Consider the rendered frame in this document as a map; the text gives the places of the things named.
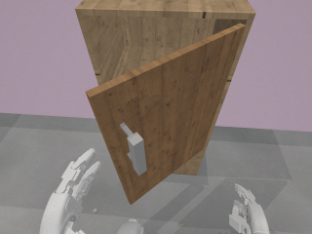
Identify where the left robot hand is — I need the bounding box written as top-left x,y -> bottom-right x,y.
39,148 -> 101,234

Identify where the left robot thigh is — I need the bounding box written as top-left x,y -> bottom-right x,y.
115,221 -> 144,234

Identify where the handle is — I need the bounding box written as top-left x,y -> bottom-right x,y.
120,123 -> 147,176

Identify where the right robot hand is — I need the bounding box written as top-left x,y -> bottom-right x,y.
229,183 -> 270,234

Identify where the cupboard door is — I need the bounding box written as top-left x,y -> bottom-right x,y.
85,23 -> 246,205

